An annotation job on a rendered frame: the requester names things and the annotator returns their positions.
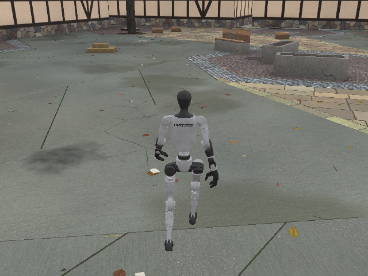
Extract left robot upper arm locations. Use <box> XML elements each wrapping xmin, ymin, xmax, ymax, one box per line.
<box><xmin>157</xmin><ymin>115</ymin><xmax>172</xmax><ymax>145</ymax></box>

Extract robot left foot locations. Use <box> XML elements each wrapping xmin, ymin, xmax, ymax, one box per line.
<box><xmin>164</xmin><ymin>240</ymin><xmax>174</xmax><ymax>251</ymax></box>

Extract right robot hand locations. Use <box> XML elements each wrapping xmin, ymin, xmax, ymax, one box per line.
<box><xmin>205</xmin><ymin>170</ymin><xmax>219</xmax><ymax>188</ymax></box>

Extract left robot hand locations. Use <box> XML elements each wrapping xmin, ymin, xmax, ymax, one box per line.
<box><xmin>155</xmin><ymin>151</ymin><xmax>168</xmax><ymax>161</ymax></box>

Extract robot left forearm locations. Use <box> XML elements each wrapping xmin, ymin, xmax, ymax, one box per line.
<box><xmin>155</xmin><ymin>137</ymin><xmax>163</xmax><ymax>154</ymax></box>

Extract robot right forearm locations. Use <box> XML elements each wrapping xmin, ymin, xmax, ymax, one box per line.
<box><xmin>205</xmin><ymin>139</ymin><xmax>217</xmax><ymax>171</ymax></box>

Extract right robot upper arm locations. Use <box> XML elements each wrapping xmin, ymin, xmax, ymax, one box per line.
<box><xmin>196</xmin><ymin>116</ymin><xmax>210</xmax><ymax>148</ymax></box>

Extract robot right shin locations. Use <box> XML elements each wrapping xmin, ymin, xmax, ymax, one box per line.
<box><xmin>191</xmin><ymin>182</ymin><xmax>200</xmax><ymax>217</ymax></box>

